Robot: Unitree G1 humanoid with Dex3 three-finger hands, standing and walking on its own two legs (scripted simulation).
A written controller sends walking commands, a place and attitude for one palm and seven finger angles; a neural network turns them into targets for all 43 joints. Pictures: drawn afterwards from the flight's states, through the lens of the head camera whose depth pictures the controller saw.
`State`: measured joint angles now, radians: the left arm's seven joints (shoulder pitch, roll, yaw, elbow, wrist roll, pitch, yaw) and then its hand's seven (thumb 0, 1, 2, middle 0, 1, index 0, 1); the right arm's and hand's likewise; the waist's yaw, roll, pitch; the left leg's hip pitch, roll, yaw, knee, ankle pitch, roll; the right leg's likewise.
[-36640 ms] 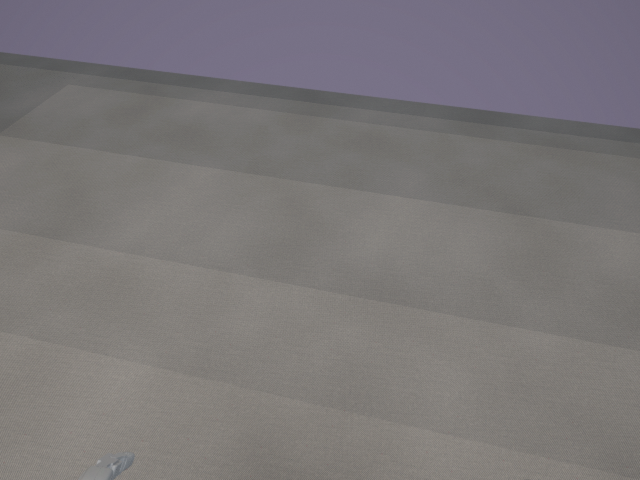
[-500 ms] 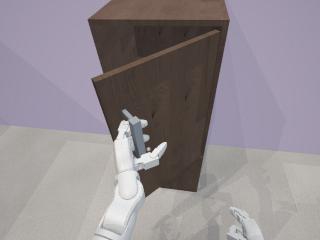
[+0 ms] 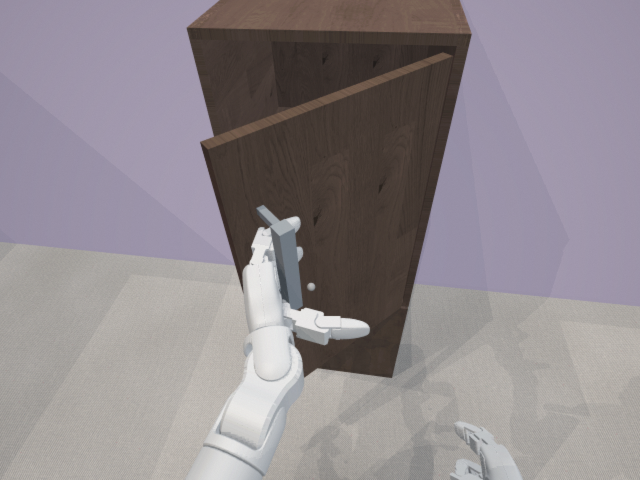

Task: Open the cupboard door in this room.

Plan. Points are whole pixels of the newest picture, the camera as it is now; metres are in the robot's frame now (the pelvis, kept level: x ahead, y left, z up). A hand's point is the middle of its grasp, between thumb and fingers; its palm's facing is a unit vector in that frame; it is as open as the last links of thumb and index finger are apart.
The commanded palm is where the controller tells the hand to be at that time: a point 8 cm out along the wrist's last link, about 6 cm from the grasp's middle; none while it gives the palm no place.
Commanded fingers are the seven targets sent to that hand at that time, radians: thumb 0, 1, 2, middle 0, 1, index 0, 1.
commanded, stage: slide the hand sideways off the handle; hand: left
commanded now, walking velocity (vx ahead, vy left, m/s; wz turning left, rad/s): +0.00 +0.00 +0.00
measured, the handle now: (279, 260) +0.36 +0.07 +0.11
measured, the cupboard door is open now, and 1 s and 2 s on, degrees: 46 49 49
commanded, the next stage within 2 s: draw the hand back to the body in 1.26 s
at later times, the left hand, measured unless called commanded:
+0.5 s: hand (304, 322) +0.27 +0.04 +0.11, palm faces -0.17 -0.98 +0.02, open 16.3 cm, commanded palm +0.25 +0.10 +0.10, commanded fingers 0.00 -0.50 0.30 -0.15 -0.30 -0.15 -0.30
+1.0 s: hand (261, 351) +0.24 +0.08 +0.10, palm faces -0.15 -0.99 -0.02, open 16.2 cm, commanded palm +0.21 +0.15 +0.10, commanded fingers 0.00 -0.50 0.30 -0.15 -0.30 -0.15 -0.30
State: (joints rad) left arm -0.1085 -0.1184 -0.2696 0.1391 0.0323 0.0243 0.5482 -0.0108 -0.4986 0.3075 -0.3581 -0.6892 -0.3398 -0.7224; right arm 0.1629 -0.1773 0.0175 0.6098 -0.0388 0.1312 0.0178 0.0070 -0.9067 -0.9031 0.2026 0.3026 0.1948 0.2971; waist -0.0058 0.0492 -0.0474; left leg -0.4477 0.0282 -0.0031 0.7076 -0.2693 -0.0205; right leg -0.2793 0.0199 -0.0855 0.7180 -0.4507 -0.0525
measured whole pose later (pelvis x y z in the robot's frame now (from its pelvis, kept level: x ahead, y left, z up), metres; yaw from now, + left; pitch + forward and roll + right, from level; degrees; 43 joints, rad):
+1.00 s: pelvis +0.01 -0.01 +0.00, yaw -1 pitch +1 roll +1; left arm 0.35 0.13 -0.11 -0.21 -0.15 -0.13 -0.08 -0.01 -0.51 0.30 -0.20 -0.32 -0.18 -0.31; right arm 0.21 -0.22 0.04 0.48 0.01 -0.01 -0.01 0.01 -0.91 -0.90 0.20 0.30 0.20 0.30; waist 0.00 0.05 -0.05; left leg -0.43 0.03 0.02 0.69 -0.28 -0.03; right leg -0.28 0.02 -0.06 0.72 -0.47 -0.06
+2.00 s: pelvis +0.00 +0.03 +0.01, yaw -1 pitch -1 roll -1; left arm 0.48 0.27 0.10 -0.43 -0.13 -0.03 -0.01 -0.01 -0.35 0.37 -0.16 -0.30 -0.16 -0.30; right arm 0.21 -0.22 0.08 0.54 0.02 -0.14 -0.10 0.01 -0.90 -0.90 0.21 0.30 0.20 0.30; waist 0.04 0.05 -0.02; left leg -0.36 0.02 0.02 0.63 -0.24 0.02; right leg -0.18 0.01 -0.06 0.58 -0.38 -0.01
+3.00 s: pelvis +0.04 +0.00 +0.03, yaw -2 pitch -3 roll +1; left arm 0.48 0.35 0.32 -0.37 -0.08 -0.07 0.10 0.01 0.88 0.90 -0.21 -0.30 -0.21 -0.30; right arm 0.17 -0.23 0.01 0.63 0.00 -0.05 -0.08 0.01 -0.90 -0.90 0.20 0.30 0.20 0.30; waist 0.06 0.06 0.02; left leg -0.16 0.03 0.04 0.41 -0.19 -0.02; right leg 0.01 0.03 -0.04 0.35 -0.32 -0.04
